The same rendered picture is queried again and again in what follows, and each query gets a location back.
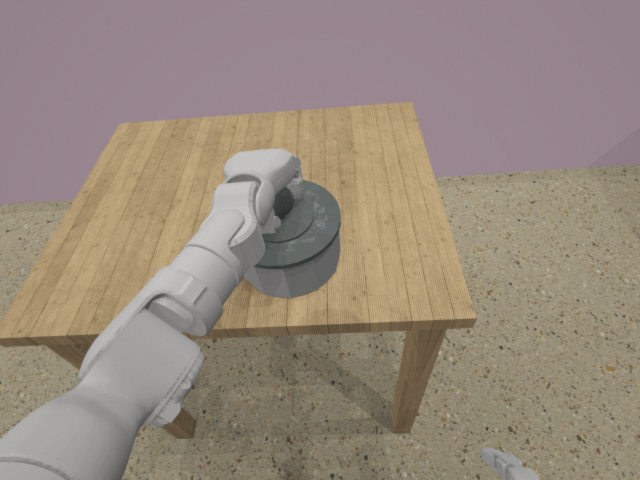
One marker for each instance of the robot left hand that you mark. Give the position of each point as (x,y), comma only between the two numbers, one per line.
(279,166)

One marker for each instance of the left robot upper arm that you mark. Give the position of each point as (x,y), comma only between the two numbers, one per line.
(88,433)

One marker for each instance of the lid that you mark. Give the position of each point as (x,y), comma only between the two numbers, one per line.
(306,232)

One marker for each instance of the left robot forearm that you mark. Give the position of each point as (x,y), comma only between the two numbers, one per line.
(189,294)

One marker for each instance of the table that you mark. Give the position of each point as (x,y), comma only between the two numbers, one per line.
(152,188)

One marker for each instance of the knob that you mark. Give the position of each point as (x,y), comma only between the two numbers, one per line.
(284,202)

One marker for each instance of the pot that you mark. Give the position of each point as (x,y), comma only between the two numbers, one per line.
(299,280)

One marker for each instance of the robot right hand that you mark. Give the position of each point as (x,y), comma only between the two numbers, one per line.
(507,465)

